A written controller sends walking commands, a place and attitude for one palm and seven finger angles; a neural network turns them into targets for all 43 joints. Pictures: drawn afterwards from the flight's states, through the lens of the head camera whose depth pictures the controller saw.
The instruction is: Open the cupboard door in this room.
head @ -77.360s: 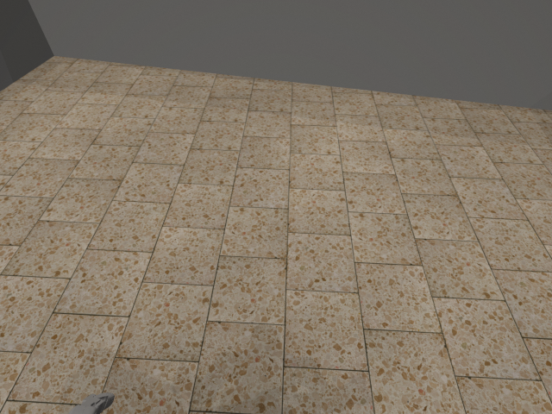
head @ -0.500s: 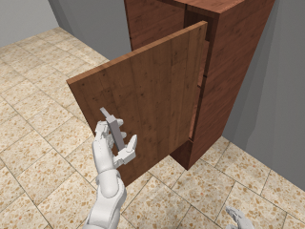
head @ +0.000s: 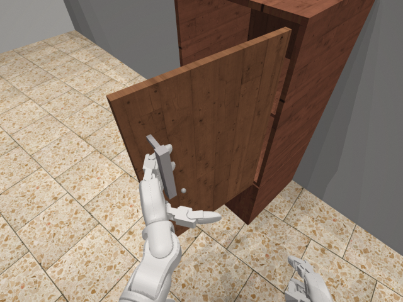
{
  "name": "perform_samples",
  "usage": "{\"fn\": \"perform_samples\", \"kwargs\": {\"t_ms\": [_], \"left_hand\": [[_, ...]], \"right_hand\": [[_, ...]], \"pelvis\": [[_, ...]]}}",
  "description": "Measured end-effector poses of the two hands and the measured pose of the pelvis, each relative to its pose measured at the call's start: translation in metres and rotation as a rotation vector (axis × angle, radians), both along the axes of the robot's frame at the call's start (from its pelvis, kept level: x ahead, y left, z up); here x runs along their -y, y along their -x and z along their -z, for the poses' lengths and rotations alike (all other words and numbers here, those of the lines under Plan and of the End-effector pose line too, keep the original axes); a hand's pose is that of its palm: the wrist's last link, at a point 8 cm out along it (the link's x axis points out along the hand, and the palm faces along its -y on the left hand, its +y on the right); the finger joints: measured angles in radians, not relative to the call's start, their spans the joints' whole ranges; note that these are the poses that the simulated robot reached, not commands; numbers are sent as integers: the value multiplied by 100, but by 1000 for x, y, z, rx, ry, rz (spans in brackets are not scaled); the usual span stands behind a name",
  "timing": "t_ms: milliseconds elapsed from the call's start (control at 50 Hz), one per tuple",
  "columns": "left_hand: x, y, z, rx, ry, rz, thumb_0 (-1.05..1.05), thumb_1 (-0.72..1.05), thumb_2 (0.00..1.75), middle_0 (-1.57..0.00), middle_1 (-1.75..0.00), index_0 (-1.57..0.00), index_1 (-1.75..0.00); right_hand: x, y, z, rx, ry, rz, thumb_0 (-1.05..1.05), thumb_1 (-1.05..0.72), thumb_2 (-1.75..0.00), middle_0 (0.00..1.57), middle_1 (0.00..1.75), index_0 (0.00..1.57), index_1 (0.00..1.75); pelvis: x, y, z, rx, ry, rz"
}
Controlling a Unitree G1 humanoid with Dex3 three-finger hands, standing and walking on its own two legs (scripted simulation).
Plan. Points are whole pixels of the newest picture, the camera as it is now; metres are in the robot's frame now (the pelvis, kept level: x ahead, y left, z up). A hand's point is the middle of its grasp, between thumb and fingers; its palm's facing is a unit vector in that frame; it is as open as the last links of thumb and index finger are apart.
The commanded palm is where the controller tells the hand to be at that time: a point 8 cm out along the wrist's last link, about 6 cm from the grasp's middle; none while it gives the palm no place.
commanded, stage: open thumb and fingers to let go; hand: left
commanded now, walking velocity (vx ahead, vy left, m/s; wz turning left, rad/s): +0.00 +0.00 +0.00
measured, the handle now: (161, 168) +0.36 +0.10 +0.09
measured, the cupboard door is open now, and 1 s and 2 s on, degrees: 83 86 86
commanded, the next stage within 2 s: slide the hand sideways off the handle in 0.02 s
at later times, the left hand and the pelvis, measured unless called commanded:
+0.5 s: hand (174, 215) +0.26 +0.06 +0.08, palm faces -0.12 -0.99 +0.04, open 16.3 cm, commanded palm +0.24 +0.12 +0.08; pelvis -0.01 +0.03 +0.00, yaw -1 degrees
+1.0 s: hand (145, 233) +0.23 +0.11 +0.07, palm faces -0.09 -1.00 -0.03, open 16.2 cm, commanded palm +0.21 +0.17 +0.08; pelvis +0.00 +0.01 -0.01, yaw -1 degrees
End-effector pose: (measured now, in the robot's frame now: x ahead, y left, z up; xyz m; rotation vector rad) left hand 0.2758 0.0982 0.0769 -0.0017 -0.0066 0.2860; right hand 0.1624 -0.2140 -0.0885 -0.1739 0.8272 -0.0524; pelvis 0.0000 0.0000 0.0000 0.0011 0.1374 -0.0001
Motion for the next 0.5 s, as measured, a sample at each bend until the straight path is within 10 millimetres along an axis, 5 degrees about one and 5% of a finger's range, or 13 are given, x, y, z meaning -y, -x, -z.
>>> {"fn": "perform_samples", "kwargs": {"t_ms": [160,320,500], "left_hand": [[-6,2,0,-3,-6,41,-1,-50,30,-34,-60,-35,-59],[-24,18,0,29,-61,491,-1,-50,30,-23,-41,-17,-40],[-22,30,2,39,37,404,-1,-50,30,-17,-32,-15,-32]], "right_hand": [[-14,4,-1,-10,-4,-9,1,-90,-90,20,30,20,30],[-11,20,-5,9,-1,36,1,-90,-90,20,30,20,30],[-18,23,-12,58,4,17,1,-91,-90,20,30,20,30]], "pelvis": [[-10,2,0,7,8,2],[-20,6,-1,25,15,6],[-27,12,1,22,10,17]]}}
